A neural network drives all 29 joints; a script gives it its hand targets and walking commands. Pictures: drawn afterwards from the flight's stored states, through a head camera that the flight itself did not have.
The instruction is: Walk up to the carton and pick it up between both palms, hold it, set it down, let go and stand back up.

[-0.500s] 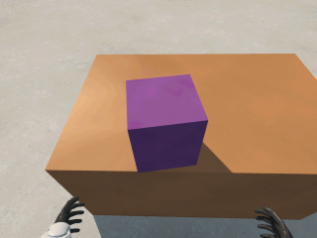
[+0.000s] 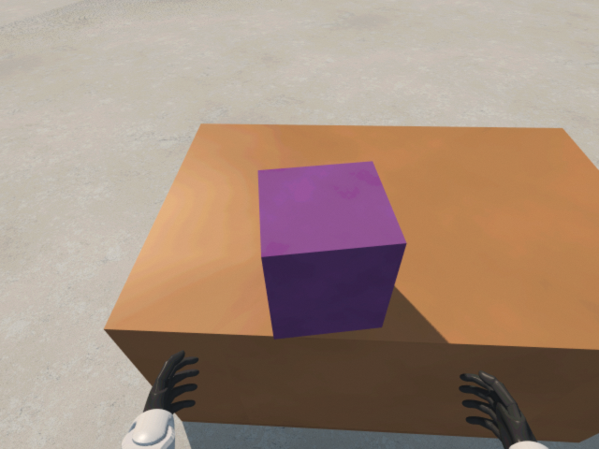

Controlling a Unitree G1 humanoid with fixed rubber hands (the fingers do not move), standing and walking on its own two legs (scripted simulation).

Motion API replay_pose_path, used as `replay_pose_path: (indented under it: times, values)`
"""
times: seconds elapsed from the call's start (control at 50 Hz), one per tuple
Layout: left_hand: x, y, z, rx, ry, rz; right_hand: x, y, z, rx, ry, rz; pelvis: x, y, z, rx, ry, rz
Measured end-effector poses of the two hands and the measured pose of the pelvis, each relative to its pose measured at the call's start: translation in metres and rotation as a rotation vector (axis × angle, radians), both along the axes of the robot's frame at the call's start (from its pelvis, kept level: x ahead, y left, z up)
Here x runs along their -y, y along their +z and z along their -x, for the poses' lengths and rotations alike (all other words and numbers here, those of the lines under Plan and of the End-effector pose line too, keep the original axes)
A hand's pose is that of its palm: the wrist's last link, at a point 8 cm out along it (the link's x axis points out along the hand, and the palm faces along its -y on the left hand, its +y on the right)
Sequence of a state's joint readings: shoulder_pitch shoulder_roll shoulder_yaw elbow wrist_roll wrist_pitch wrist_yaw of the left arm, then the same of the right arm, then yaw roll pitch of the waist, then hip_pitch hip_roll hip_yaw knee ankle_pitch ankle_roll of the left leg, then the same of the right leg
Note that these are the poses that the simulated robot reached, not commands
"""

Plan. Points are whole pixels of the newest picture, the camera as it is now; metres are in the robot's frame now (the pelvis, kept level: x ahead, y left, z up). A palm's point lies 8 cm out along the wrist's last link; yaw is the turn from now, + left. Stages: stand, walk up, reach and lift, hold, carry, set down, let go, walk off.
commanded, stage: reach and lift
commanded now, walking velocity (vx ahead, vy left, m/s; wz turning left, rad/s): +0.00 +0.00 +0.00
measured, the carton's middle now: (322, 251) +0.47 -0.02 -0.04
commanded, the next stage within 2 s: none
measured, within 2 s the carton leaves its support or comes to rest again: neither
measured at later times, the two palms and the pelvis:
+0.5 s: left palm (181, 390) +0.23 +0.19 -0.04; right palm (491, 390) +0.22 -0.23 -0.05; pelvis +0.02 +0.00 +0.00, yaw +0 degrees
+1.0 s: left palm (202, 339) +0.29 +0.17 -0.01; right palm (480, 338) +0.28 -0.23 -0.02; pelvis +0.01 +0.00 +0.00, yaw -1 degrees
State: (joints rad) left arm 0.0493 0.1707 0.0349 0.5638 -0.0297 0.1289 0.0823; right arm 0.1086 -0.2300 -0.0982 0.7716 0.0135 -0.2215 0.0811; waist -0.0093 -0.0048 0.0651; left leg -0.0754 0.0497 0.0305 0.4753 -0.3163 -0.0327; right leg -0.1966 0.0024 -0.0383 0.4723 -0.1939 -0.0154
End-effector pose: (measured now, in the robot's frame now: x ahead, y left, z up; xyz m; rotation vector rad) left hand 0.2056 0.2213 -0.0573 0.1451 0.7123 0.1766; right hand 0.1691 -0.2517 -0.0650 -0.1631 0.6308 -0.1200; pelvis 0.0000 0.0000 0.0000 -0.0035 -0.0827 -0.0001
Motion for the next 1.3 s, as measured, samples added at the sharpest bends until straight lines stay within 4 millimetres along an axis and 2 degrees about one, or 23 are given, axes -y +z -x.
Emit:
replay_pose_path:
  times: [0.2,0.36,0.62,0.76,1.0,1.14,1.3]
  values:
    - [0.017,0.003,-0.008,0.098,-0.014,0.019,0.0,0.009,-0.02,0.065,-0.008,-0.033,-0.004,0.003,-0.012,-0.005,-0.005,0.005]
    - [0.021,0.009,-0.015,0.198,0.001,0.03,-0.007,0.014,-0.036,0.143,0.015,-0.064,-0.005,0.002,-0.019,-0.018,-0.008,0.009]
    - [0.037,0.022,-0.031,0.353,-0.026,0.072,-0.026,0.024,-0.063,0.281,0.043,-0.128,-0.003,0.001,-0.019,-0.04,0.001,0.008]
    - [0.05,0.025,-0.041,0.393,-0.035,0.104,-0.027,0.027,-0.075,0.321,0.043,-0.139,-0.001,-0.001,-0.016,-0.06,-0.003,0.006]
    - [0.053,0.045,-0.08,0.457,-0.015,0.098,-0.018,0.045,-0.113,0.361,0.044,-0.125,0.004,-0.003,-0.009,-0.1,-0.014,0.0]
    - [0.052,0.044,-0.093,0.418,-0.006,0.1,-0.018,0.055,-0.135,0.347,0.053,-0.125,0.008,-0.004,-0.003,-0.134,-0.011,-0.007]
    - [0.05,0.064,-0.117,0.458,-0.006,0.087,-0.023,0.07,-0.162,0.356,0.073,-0.128,0.009,-0.005,0.003,-0.187,-0.01,-0.005]
